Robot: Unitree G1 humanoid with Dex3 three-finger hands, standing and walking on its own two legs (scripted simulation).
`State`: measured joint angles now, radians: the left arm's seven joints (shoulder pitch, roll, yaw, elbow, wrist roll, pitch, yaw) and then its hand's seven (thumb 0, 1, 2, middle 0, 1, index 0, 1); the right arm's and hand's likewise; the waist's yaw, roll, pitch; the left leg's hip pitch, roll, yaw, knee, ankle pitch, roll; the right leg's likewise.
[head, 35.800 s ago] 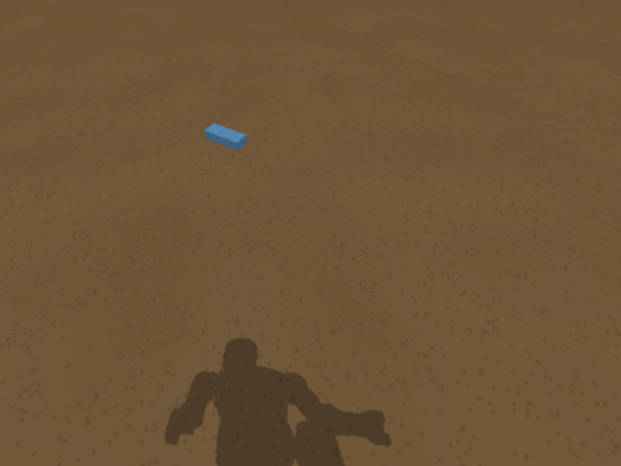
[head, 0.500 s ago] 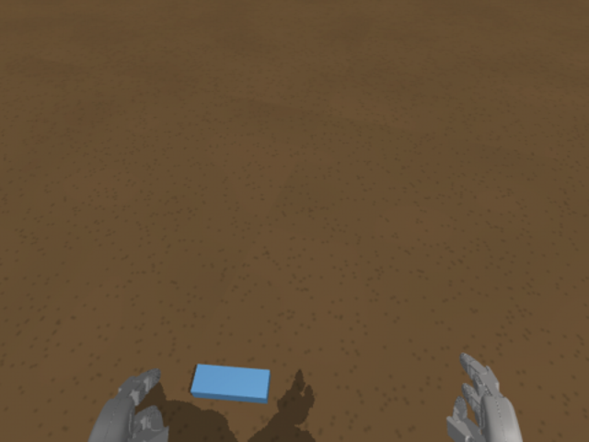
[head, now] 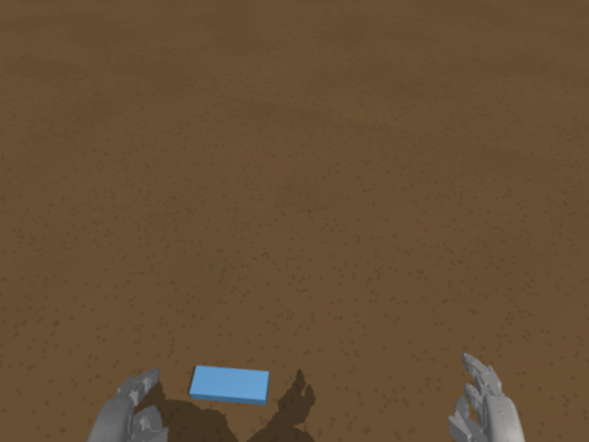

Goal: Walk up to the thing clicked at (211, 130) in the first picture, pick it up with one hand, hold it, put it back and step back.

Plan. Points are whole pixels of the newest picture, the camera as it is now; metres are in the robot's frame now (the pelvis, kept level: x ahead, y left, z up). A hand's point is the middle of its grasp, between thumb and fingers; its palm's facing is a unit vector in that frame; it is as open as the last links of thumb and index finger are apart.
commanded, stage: home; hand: left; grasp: from above
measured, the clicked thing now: (231, 385) +0.42 +0.20 -0.69
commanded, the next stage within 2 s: stand in 0.20 s
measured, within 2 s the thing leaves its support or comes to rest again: neither
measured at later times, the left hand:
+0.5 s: hand out of the picture +0.13 +0.22 -0.09, palm faces +0.01 -0.94 -0.33, open 7.4 cm
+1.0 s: hand out of the picture +0.01 +0.25 -0.10, palm faces +0.05 -0.94 -0.32, open 7.4 cm
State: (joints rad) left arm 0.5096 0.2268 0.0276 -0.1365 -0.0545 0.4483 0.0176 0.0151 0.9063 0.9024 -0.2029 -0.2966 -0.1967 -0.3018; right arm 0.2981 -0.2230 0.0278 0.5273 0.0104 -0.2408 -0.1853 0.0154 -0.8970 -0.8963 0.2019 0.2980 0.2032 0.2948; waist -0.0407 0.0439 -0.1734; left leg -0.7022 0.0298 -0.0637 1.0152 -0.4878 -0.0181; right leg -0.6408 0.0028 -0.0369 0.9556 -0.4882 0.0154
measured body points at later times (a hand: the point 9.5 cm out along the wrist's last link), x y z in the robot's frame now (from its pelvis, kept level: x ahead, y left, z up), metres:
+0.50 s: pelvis -0.02 +0.00 +0.02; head +0.00 +0.01 +0.47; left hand +0.13 +0.27 -0.07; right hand +0.12 -0.26 -0.08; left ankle +0.01 +0.13 -0.68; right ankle -0.01 -0.13 -0.68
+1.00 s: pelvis -0.02 +0.01 +0.06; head -0.03 +0.01 +0.51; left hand +0.01 +0.30 -0.08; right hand +0.06 -0.26 -0.08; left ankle +0.01 +0.13 -0.68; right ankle -0.01 -0.13 -0.68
